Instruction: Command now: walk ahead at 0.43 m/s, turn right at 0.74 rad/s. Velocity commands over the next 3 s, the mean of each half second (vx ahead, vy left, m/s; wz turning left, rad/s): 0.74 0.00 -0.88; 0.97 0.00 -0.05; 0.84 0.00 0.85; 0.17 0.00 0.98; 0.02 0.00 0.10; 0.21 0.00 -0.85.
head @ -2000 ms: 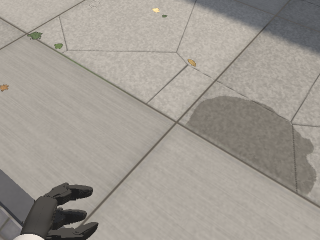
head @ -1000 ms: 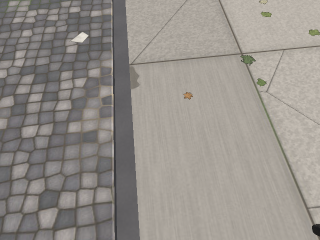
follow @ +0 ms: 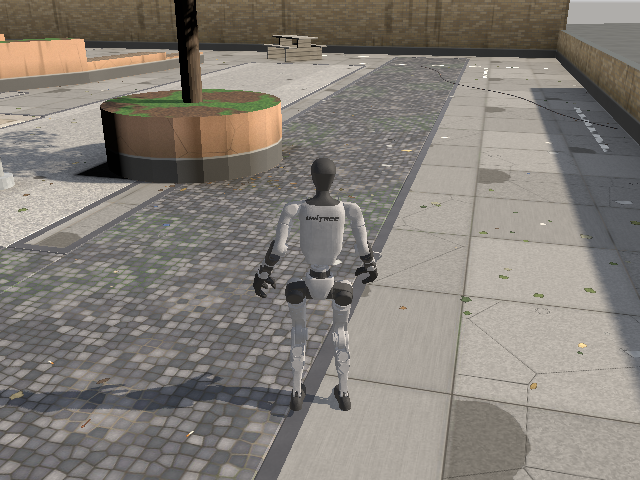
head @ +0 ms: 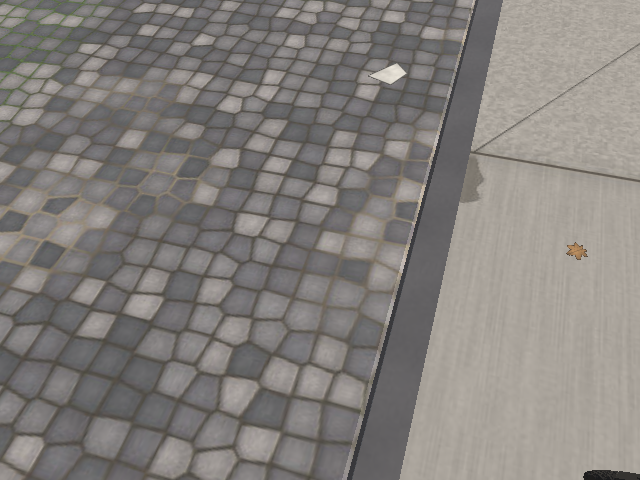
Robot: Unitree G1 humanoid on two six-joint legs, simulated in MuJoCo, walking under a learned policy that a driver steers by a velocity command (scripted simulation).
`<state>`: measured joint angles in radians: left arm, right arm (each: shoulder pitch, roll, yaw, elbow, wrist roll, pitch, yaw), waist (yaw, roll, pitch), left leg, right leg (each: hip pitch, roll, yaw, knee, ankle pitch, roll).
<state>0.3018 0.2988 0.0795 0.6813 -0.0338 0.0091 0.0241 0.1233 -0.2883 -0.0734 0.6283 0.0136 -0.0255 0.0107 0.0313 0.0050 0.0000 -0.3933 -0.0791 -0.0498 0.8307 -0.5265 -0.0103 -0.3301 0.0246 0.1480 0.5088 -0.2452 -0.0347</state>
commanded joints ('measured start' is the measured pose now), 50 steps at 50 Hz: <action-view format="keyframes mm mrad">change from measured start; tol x32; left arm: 1 -134 178 50 -123 -7 -2 13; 21 -491 50 -33 -225 73 12 -152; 27 149 178 32 -42 63 -11 -81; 50 -148 226 10 63 74 -83 32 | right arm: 1 -18 -45 -23 -66 14 -63 26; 21 417 -121 5 177 -65 -78 -29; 44 -17 -25 65 58 -12 -31 61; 50 664 -229 -30 270 -18 1 25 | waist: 1 -74 -194 -50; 6 -129 264 -38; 22 -135 84 206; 27 221 144 -183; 39 -27 -9 174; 50 -440 -43 -153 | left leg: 1 148 -13 11 -261 78 1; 4 624 123 -30 -504 316 21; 6 522 567 -647 -682 -350 151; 19 465 332 154 -736 322 66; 26 436 392 312 -100 1695 62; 27 220 371 296 215 1460 50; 28 -221 154 276 604 256 2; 29 -445 58 65 839 116 -16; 45 -100 44 220 -135 761 133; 50 501 19 90 -292 516 301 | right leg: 1 -56 -134 305 -270 -329 -149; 6 -686 33 -40 498 -261 8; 13 -633 -74 -81 805 87 26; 21 -611 -85 -281 471 72 -52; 26 104 119 -366 295 -131 -202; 29 855 -308 694 -170 -396 -417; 35 127 -191 147 -308 110 -243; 44 251 -96 -308 -442 1007 14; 48 442 -175 -340 -27 1556 67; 50 205 -89 -359 790 1152 62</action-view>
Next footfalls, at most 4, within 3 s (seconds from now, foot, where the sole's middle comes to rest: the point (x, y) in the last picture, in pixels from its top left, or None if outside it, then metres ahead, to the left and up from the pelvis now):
0.08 left None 0.04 0.13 -0.78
0.54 right None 0.35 -0.22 -0.78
1.00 left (526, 350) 0.77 -0.39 -0.78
1.40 right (624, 241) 1.10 -0.70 -0.78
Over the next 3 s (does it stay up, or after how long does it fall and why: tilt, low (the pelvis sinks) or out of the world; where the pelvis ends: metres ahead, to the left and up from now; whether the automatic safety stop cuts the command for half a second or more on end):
stays up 1.30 -0.64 -0.01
